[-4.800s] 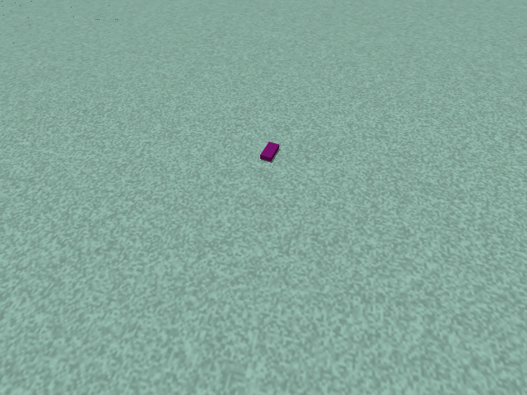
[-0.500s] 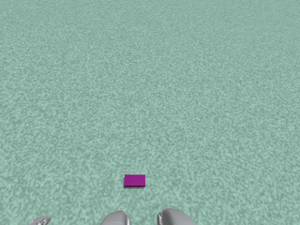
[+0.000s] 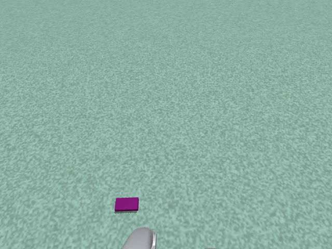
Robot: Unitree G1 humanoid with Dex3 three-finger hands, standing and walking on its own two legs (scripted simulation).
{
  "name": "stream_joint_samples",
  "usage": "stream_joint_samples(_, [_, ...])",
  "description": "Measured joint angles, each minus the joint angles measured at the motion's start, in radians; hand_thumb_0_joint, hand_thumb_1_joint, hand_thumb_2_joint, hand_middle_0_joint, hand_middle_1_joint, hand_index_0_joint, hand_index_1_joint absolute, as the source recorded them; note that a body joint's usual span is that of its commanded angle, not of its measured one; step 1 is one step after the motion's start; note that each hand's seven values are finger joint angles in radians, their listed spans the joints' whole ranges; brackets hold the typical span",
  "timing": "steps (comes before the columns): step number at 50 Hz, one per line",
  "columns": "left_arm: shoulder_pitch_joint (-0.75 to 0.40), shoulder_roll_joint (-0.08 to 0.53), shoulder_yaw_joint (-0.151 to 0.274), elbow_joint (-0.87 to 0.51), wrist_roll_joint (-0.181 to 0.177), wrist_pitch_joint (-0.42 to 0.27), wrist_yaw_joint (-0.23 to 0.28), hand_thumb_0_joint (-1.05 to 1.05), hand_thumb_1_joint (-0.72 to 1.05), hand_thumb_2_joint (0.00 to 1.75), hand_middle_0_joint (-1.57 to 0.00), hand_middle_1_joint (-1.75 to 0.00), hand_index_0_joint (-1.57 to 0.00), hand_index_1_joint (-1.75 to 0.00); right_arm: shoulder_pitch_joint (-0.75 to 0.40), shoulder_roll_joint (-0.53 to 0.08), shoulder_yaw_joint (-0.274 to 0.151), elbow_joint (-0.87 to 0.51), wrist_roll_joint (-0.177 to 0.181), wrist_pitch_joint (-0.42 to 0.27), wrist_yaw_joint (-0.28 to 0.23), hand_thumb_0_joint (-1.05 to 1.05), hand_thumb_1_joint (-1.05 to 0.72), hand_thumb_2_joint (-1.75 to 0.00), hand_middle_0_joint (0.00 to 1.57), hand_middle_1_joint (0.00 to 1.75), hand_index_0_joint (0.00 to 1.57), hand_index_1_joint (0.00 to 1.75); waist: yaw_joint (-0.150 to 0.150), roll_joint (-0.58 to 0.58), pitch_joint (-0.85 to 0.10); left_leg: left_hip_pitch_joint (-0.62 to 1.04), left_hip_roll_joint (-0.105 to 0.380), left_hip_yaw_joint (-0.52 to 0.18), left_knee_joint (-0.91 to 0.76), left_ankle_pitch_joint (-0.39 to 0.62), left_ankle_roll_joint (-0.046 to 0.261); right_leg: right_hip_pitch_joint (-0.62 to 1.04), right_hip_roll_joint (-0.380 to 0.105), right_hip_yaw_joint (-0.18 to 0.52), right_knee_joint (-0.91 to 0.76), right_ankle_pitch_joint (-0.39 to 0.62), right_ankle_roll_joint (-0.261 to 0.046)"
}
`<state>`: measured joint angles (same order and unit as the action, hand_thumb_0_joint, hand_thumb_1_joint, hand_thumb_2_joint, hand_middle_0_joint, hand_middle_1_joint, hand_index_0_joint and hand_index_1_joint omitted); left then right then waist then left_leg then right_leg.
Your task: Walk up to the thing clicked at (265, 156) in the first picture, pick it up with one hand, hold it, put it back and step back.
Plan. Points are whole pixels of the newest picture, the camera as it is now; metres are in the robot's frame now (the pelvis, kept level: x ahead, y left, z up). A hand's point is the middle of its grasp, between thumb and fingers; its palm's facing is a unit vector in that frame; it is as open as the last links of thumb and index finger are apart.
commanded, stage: walk up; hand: left
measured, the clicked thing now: (127, 204) +0.46 +0.27 -0.72
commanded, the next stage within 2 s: stand in 1.62 s
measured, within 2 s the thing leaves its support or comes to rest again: neither
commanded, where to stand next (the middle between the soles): +0.08 +0.05 m, yaw +4 degrees
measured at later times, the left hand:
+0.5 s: hand out of the picture +0.06 +0.31 -0.14, palm faces +0.07 -0.90 -0.44, open 7.4 cm
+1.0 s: hand out of the picture +0.06 +0.29 -0.12, palm faces +0.04 -0.92 -0.38, open 7.3 cm
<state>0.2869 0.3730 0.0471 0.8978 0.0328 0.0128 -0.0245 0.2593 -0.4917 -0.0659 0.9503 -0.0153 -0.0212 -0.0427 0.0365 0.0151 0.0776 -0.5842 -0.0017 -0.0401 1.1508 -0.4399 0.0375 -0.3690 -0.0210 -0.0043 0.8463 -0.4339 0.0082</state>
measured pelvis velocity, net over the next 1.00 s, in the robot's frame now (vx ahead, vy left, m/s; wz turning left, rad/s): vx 0.01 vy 0.02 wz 0.08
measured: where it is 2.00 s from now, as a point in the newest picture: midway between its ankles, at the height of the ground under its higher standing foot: outside the picture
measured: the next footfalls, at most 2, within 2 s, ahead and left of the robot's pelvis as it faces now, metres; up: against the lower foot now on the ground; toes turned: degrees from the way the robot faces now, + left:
left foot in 0.26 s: +0.07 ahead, +0.15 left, +0.00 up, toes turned +3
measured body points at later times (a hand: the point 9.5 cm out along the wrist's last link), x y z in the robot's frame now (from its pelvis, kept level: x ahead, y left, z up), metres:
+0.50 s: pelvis +0.01 +0.02 +0.00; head +0.04 +0.02 +0.45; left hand +0.06 +0.35 -0.11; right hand +0.17 -0.27 -0.11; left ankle +0.03 +0.15 -0.70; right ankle +0.03 -0.13 -0.70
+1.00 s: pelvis +0.01 +0.02 +0.04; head +0.03 +0.02 +0.49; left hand +0.06 +0.34 -0.09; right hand +0.13 -0.28 -0.09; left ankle +0.03 +0.15 -0.70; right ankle +0.03 -0.13 -0.70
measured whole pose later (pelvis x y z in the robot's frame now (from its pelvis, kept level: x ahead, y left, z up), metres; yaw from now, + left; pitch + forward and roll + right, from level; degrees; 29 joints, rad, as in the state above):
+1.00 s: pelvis +0.01 +0.02 +0.04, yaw +5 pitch -3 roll -1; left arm 0.10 0.38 -0.01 1.14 0.01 -0.03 0.01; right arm 0.06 -0.36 -0.03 1.13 0.00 0.02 0.02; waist 0.00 0.01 0.08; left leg -0.24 0.02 -0.03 0.51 -0.22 -0.01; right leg -0.18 -0.05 -0.01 0.47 -0.25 0.04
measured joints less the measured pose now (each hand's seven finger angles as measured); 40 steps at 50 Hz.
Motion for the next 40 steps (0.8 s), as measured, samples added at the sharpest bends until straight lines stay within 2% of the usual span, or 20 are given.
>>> stream_joint_samples(2, [0.015,-0.004,-0.005,0.01,-0.003,-0.025,0.011,0.0,0.9,0.9,-0.21,-0.3,-0.21,-0.31,0.0,0.025,0.005,-0.007,-0.01,0.012,0.02,0.01,-0.91,-0.89,0.2,0.3,0.2,0.3,0.005,0.004,0.003,0.028,-0.011,0.016,-0.049,0.002,0.0,0.018,-0.002,-0.011,-0.035,0.012,-0.007])
stream_joint_samples(7, [0.039,0.018,0.001,0.008,-0.014,-0.063,0.046,0.0,0.9,0.9,-0.21,-0.3,-0.22,-0.31,-0.034,0.072,0.009,-0.037,-0.023,0.039,0.053,0.01,-0.9,-0.89,0.2,0.3,0.2,0.3,0.009,0.006,0.04,0.081,-0.005,0.0,-0.15,-0.01,-0.011,0.033,-0.018,-0.031,-0.071,0.022,-0.013])
stream_joint_samples(10, [0.039,0.038,0.003,0.0,-0.018,-0.064,0.06,0.0,0.9,0.9,-0.21,-0.3,-0.21,-0.31,-0.064,0.083,0.004,-0.056,-0.018,0.04,0.06,0.01,-0.9,-0.89,0.21,0.3,0.2,0.3,0.01,0.001,0.059,0.121,0.01,0.009,-0.24,-0.004,-0.012,0.027,-0.044,-0.038,-0.063,0.013,-0.006])
stream_joint_samples(12, [0.034,0.051,0.001,-0.006,-0.024,-0.059,0.063,0.0,0.9,0.9,-0.21,-0.3,-0.21,-0.31,-0.085,0.084,0.001,-0.064,-0.01,0.032,0.061,0.01,-0.9,-0.89,0.21,0.3,0.2,0.3,0.012,-0.003,0.066,0.171,0.011,0.023,-0.351,0.057,-0.003,0.014,-0.062,-0.037,-0.039,0.0,0.005])
stream_joint_samples(13, [0.028,0.059,-0.001,-0.006,-0.028,-0.056,0.064,0.0,0.9,0.9,-0.21,-0.3,-0.21,-0.31,-0.096,0.085,-0.001,-0.065,-0.007,0.024,0.059,0.01,-0.9,-0.89,0.2,0.3,0.2,0.3,0.011,-0.009,0.069,0.196,0.004,0.03,-0.403,0.097,-0.012,0.005,-0.075,-0.035,-0.018,-0.012,0.011])
stream_joint_samples(15, [0.003,0.066,-0.003,0.002,-0.036,-0.046,0.066,0.0,0.9,0.9,-0.21,-0.3,-0.21,-0.3,-0.123,0.092,-0.001,-0.066,-0.005,0.013,0.054,0.01,-0.9,-0.89,0.2,0.3,0.2,0.3,0.014,-0.027,0.085,0.201,-0.016,0.044,-0.398,0.096,-0.039,-0.017,-0.094,-0.009,0.036,-0.006,0.007])
stream_joint_samples(18, [-0.027,0.066,-0.014,0.02,-0.038,-0.04,0.066,0.0,0.9,0.9,-0.21,-0.3,-0.21,-0.3,-0.14,0.099,0.01,-0.067,0.01,0.013,0.053,0.01,-0.9,-0.89,0.2,0.3,0.2,0.3,0.005,-0.002,0.067,0.187,0.003,0.024,-0.348,0.064,-0.03,-0.009,-0.051,0.0,0.02,-0.045,-0.011])
stream_joint_samples(19, [-0.034,0.069,-0.015,0.025,-0.037,-0.045,0.065,0.0,0.9,0.9,-0.21,-0.3,-0.21,-0.3,-0.145,0.104,0.017,-0.063,0.013,0.018,0.053,0.01,-0.9,-0.89,0.2,0.3,0.2,0.3,0.004,-0.004,0.057,0.184,0.007,0.021,-0.334,0.055,-0.034,0.003,-0.041,0.0,-0.015,0.0,-0.011])
stream_joint_samples(21, [-0.055,0.06,-0.018,0.036,-0.03,-0.059,0.064,0.0,0.9,0.9,-0.21,-0.3,-0.21,-0.3,-0.159,0.107,0.025,-0.046,0.018,0.03,0.052,0.01,-0.9,-0.89,0.2,0.3,0.2,0.3,-0.003,0.014,0.043,0.178,0.021,0.0,-0.306,0.046,-0.039,0.021,-0.025,-0.018,-0.032,0.015,0.013])
stream_joint_samples(23, [-0.066,0.054,-0.026,0.041,-0.024,-0.069,0.058,0.0,0.9,0.9,-0.21,-0.3,-0.21,-0.3,-0.171,0.111,0.03,-0.027,0.018,0.039,0.05,0.01,-0.9,-0.89,0.2,0.3,0.2,0.3,-0.003,0.005,0.025,0.179,0.014,0.003,-0.305,0.04,-0.02,0.023,-0.032,-0.015,-0.033,0.009,0.021])
stream_joint_samples(26, [-0.094,0.041,-0.039,0.061,-0.023,-0.062,0.053,0.0,0.9,0.9,-0.21,-0.3,-0.21,-0.3,-0.18,0.112,0.03,0.003,0.013,0.028,0.054,0.01,-0.91,-0.89,0.2,0.3,0.2,0.3,-0.009,-0.016,0.015,0.209,-0.003,0.024,-0.353,0.061,-0.036,0.034,-0.055,0.003,-0.044,0.013,0.034])
stream_joint_samples(30, [-0.137,0.036,-0.046,0.086,-0.029,-0.052,0.05,0.0,0.9,0.9,-0.21,-0.3,-0.21,-0.3,-0.178,0.118,0.038,0.035,0.007,0.019,0.062,0.01,-0.91,-0.89,0.2,0.3,0.2,0.3,-0.018,-0.018,0.013,0.22,0.009,0.024,-0.378,0.076,-0.027,0.056,-0.03,0.016,-0.097,0.038,0.007])
stream_joint_samples(34, [-0.16,0.038,-0.046,0.115,-0.032,-0.055,0.045,0.0,0.9,0.9,-0.21,-0.3,-0.21,-0.3,-0.174,0.13,0.046,0.076,0.005,0.031,0.063,0.01,-0.9,-0.89,0.2,0.3,0.2,0.3,-0.026,-0.02,0.014,0.24,0.026,0.012,-0.423,0.101,-0.037,0.095,-0.013,0.004,-0.182,0.089,0.025])
stream_joint_samples(40, [-0.17,0.033,-0.055,0.17,-0.032,-0.054,0.041,0.0,0.9,0.9,-0.21,-0.3,-0.21,-0.3,-0.176,0.137,0.051,0.131,0.009,0.04,0.064,0.01,-0.9,-0.89,0.2,0.3,0.2,0.3,-0.033,-0.022,0.012,0.283,0.026,0.009,-0.519,0.151,-0.044,0.139,-0.014,-0.001,-0.278,0.14,0.038])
